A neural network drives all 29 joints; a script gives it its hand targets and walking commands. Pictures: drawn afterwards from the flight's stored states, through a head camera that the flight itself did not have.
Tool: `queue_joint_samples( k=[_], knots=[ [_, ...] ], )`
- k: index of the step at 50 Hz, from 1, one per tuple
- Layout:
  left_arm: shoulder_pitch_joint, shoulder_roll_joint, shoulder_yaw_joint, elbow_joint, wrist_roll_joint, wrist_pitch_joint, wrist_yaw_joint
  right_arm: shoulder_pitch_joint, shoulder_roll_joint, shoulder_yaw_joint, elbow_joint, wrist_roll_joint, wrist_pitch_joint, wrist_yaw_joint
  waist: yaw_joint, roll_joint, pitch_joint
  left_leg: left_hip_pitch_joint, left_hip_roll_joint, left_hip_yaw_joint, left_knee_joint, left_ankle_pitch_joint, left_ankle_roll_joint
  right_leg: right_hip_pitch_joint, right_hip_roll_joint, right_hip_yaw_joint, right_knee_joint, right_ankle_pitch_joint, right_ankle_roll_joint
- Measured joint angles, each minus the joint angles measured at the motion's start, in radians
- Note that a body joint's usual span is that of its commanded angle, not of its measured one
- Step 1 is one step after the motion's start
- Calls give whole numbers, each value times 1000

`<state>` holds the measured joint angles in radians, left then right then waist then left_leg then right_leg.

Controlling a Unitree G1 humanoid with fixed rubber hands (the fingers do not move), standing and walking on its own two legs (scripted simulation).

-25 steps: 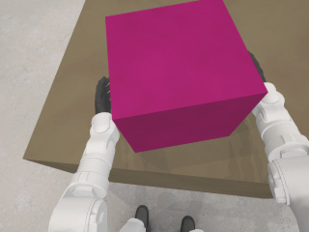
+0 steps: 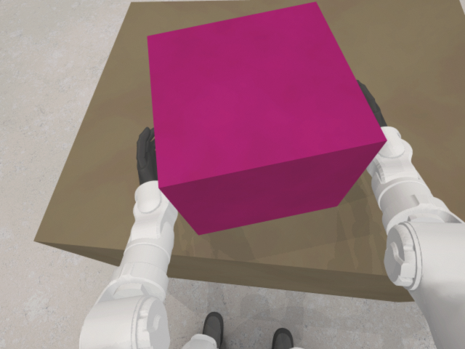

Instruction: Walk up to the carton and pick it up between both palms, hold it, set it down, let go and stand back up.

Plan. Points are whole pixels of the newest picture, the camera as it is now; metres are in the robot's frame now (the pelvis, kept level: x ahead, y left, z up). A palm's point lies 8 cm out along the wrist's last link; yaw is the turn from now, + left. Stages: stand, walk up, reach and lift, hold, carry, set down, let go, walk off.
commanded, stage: reach and lift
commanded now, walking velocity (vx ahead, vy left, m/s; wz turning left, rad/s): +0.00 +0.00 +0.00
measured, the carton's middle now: (251, 129) +0.49 +0.04 +0.01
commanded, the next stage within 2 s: none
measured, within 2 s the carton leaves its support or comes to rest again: leaves its support in 1.22 s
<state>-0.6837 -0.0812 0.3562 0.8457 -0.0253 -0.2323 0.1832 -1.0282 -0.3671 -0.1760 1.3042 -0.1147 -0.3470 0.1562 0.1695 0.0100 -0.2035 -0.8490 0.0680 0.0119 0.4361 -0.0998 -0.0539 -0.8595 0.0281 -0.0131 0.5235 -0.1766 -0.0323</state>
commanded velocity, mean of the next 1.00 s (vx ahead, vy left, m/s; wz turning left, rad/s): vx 0.00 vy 0.00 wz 0.00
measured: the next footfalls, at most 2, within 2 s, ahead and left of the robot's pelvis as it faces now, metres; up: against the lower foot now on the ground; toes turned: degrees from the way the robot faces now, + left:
none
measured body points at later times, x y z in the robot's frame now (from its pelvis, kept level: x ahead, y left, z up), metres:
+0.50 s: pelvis +0.00 +0.00 +0.00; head +0.15 -0.02 +0.42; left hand +0.40 +0.21 +0.00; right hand +0.51 -0.15 +0.03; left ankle +0.03 +0.16 -0.72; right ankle +0.01 -0.09 -0.72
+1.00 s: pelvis -0.02 +0.00 +0.00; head +0.11 -0.02 +0.43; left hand +0.37 +0.21 +0.00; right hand +0.48 -0.15 +0.03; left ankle +0.03 +0.16 -0.72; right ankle +0.01 -0.09 -0.72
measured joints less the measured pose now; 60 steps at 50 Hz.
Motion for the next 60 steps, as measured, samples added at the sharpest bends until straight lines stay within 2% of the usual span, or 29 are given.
queue_joint_samples(
  k=[12, 31, 43, 60],
  knots=[
    [0, 0, 7, 22, 1, -33, -5, -6, 2, -1, 25, -14, -32, -10, 0, 0, 0, 1, 0, 0, -1, 0, 0, 0, 0, 0, 0, -1, 0],
    [0, 5, 7, 70, 1, -101, -13, 11, 7, -1, 81, -23, -144, -44, 0, -1, -7, 1, 0, 0, -1, 11, 0, 0, 0, 0, 0, 12, 0],
    [4, 11, 7, 107, 1, -92, -17, 16, 12, -1, 127, -24, -148, -51, 0, -1, -17, 1, 0, 0, -1, 23, 0, 0, 0, 0, 0, 23, 0],
    [9, 29, -9, 117, 0, -3, -16, 27, 28, 1, 135, 4, -65, -51, 0, -1, -60, 0, 0, 0, 0, 25, 0, 0, 0, 0, 0, 25, 0]
  ],
)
